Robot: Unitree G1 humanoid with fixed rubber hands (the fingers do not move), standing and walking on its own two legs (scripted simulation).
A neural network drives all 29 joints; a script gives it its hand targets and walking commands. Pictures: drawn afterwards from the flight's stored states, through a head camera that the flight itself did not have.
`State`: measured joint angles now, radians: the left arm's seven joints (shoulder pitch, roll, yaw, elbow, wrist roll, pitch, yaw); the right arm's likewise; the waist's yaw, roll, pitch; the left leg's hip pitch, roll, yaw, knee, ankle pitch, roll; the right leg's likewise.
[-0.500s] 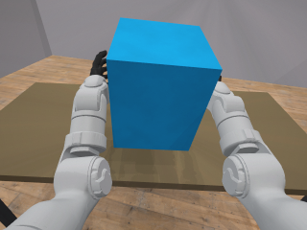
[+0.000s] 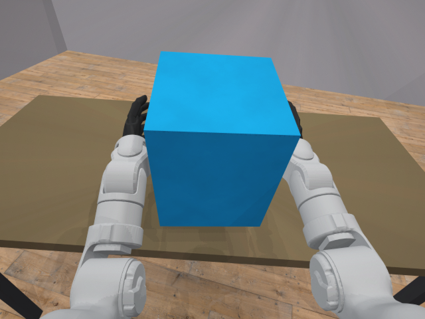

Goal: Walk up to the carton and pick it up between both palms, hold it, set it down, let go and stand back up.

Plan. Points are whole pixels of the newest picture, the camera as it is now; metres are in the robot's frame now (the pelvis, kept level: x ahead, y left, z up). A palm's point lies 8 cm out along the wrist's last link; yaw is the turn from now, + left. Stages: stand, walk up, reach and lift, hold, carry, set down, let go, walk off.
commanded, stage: set down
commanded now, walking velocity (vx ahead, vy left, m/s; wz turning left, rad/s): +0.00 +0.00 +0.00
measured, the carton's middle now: (213, 144) +0.38 +0.00 +0.18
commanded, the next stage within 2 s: none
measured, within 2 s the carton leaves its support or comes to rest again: neither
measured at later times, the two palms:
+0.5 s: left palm (140, 147) +0.39 +0.14 +0.17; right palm (290, 152) +0.37 -0.15 +0.17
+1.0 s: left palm (155, 155) +0.40 +0.11 +0.14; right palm (294, 157) +0.40 -0.18 +0.14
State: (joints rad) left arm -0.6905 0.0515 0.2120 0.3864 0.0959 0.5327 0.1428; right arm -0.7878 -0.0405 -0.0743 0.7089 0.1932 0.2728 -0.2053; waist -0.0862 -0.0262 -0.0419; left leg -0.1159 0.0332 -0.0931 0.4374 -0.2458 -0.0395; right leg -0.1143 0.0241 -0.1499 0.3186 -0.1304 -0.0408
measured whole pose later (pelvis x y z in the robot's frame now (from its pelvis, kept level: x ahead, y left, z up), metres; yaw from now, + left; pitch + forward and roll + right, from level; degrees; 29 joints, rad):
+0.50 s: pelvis -0.01 +0.01 +0.00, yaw -3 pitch -5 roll -1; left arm -0.74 -0.01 0.27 0.54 0.20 0.47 0.14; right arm -0.83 -0.04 -0.18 0.90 0.08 0.19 -0.12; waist -0.05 -0.03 -0.01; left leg -0.10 0.02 -0.04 0.43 -0.24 -0.02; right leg -0.12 0.01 -0.10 0.33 -0.11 -0.03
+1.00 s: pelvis +0.00 -0.01 +0.00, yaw -3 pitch +1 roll +0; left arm -0.77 -0.03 0.31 0.74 0.16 0.29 0.17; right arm -0.87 -0.06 -0.27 1.04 -0.03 0.08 -0.08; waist -0.01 -0.01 -0.07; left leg -0.19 0.04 -0.04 0.37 -0.20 -0.04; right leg -0.24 0.03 -0.10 0.33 -0.11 -0.05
